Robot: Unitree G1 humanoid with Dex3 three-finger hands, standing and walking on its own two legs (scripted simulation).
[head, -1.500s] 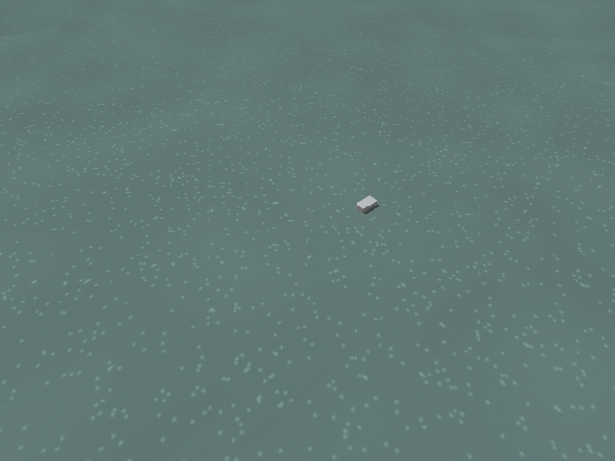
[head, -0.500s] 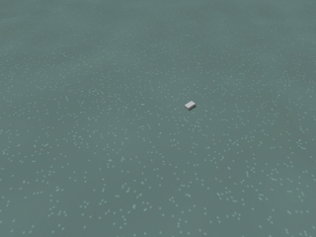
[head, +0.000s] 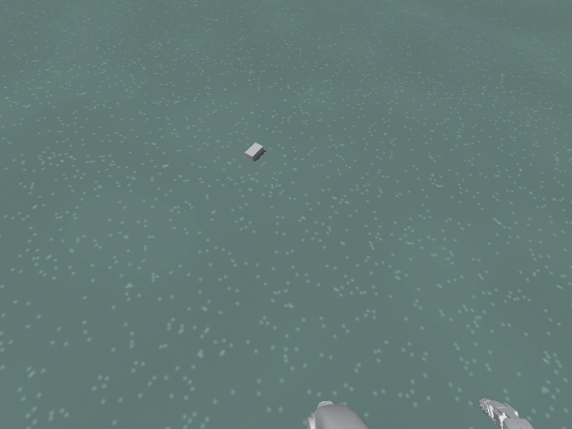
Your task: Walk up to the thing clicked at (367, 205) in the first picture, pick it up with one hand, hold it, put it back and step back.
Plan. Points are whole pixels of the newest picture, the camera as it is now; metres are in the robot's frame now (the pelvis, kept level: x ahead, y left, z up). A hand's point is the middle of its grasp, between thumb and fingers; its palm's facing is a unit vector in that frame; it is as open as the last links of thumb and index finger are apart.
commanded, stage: walk up
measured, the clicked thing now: (253, 151) +1.41 +0.13 -0.76
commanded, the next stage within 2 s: stand in 1.78 s
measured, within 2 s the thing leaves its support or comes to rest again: neither
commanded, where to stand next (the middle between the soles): +0.09 -0.04 m, yaw -34 degrees
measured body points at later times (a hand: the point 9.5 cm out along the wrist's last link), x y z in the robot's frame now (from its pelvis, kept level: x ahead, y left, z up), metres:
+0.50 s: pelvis +0.00 -0.03 +0.00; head +0.02 -0.06 +0.44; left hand +0.21 +0.23 -0.10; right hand -0.05 -0.34 -0.13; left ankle +0.06 +0.10 -0.69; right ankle -0.02 -0.14 -0.74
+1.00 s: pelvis +0.02 +0.00 -0.01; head +0.06 -0.01 +0.44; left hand +0.23 +0.25 -0.13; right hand -0.06 -0.33 -0.10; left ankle +0.11 +0.07 -0.73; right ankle -0.03 -0.15 -0.71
